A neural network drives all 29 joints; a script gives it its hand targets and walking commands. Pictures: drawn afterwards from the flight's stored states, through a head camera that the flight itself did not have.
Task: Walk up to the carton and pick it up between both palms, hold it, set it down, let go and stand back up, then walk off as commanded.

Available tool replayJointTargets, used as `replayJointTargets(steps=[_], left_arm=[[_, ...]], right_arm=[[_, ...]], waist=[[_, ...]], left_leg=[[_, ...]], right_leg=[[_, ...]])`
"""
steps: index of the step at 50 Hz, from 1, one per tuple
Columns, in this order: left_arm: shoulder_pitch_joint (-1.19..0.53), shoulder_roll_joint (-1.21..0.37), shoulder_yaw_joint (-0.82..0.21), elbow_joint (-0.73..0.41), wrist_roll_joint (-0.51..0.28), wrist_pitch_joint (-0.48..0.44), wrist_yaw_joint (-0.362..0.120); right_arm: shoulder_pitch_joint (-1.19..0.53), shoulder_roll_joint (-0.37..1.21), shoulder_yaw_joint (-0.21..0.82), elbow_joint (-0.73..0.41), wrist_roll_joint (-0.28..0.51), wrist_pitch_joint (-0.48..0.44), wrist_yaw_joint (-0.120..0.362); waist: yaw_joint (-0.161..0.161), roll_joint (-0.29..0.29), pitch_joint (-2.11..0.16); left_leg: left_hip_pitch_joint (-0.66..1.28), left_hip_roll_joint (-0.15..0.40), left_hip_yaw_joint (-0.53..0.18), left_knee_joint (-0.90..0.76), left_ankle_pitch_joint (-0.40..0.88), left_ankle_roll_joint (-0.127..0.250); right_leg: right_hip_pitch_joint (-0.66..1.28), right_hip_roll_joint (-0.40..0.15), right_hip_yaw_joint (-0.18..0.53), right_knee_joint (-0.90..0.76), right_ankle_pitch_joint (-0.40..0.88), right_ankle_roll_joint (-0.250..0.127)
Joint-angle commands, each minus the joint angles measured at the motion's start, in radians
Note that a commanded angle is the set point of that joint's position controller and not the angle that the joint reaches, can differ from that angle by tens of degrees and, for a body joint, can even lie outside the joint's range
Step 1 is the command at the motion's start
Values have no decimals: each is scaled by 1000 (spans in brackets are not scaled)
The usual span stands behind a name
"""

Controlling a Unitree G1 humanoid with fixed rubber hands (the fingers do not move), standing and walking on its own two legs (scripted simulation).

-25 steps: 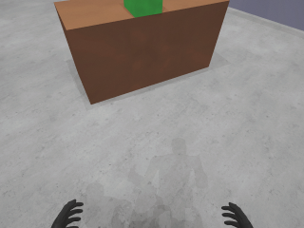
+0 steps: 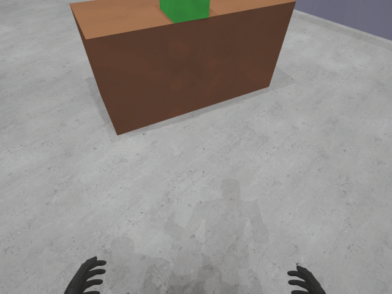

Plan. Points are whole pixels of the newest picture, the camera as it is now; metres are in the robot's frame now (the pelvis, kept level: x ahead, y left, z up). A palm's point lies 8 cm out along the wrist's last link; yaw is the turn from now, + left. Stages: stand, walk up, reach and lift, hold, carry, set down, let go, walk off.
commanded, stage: stand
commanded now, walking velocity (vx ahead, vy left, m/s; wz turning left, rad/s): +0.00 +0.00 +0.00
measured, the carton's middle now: out of the picture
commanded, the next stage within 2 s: none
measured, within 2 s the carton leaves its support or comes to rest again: neither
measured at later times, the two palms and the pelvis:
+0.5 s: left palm out of the picture +0.14 +0.24 -0.08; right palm out of the picture +0.11 -0.26 -0.10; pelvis -0.01 +0.00 +0.00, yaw +0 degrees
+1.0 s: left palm out of the picture +0.11 +0.25 -0.09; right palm out of the picture +0.09 -0.26 -0.10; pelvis -0.02 +0.00 +0.00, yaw +0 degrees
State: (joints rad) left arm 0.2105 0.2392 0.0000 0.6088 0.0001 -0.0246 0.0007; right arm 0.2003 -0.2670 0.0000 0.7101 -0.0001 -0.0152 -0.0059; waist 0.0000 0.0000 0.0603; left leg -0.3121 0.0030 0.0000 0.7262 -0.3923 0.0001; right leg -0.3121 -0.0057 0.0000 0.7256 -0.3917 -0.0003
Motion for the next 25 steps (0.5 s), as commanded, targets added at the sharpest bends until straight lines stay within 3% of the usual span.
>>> replayJointTargets(steps=[1,2,5,8,9,11,14,17,22,25], left_arm=[[-60,289,100,2,20,-43,19],[-50,276,101,1,19,-42,16],[-43,284,101,-1,19,-45,16],[-35,283,103,10,24,-44,19],[-37,297,108,9,20,-35,22],[-38,273,97,9,19,-39,17],[-45,272,96,19,18,-44,17],[-53,282,99,14,20,-46,17],[-53,291,103,23,22,-40,21],[-35,297,100,35,16,-46,15]], right_arm=[[-36,-247,-90,-51,-26,-45,-1],[-43,-251,-94,-47,-21,-50,-4],[-59,-256,-96,-49,-24,-46,-5],[-55,-257,-97,-39,-21,-44,-7],[-52,-252,-95,-43,-22,-44,-6],[-52,-262,-96,-30,-23,-47,-11],[-61,-264,-98,-24,-24,-44,-10],[-52,-266,-91,-18,-23,-44,-5],[-69,-252,-88,-17,-21,-45,-6],[-51,-274,-93,0,-20,-42,-8]], waist=[[-17,-12,-154],[-7,-25,-155],[5,6,-160],[6,-27,-144],[-10,-14,-138],[1,7,-158],[-4,-33,-155],[0,0,-137],[1,1,-126],[-4,-27,-134]], left_leg=[[58,87,-92,-103,313,81],[58,90,-95,-105,314,83],[53,84,-82,-91,358,80],[46,91,-103,-105,349,88],[50,93,-94,-111,333,90],[54,93,-98,-99,333,88],[58,84,-93,-99,328,80],[60,93,-97,-113,327,83],[50,92,-102,-128,319,85],[65,87,-95,-121,324,81]], right_leg=[[41,-85,100,-116,322,-80],[52,-79,89,-118,321,-75],[61,-85,92,-116,356,-78],[50,-84,93,-114,346,-77],[48,-81,91,-115,332,-73],[50,-83,96,-117,328,-79],[44,-83,97,-125,331,-79],[25,-82,101,-123,322,-74],[39,-79,97,-135,296,-77],[44,-82,100,-148,309,-77]])
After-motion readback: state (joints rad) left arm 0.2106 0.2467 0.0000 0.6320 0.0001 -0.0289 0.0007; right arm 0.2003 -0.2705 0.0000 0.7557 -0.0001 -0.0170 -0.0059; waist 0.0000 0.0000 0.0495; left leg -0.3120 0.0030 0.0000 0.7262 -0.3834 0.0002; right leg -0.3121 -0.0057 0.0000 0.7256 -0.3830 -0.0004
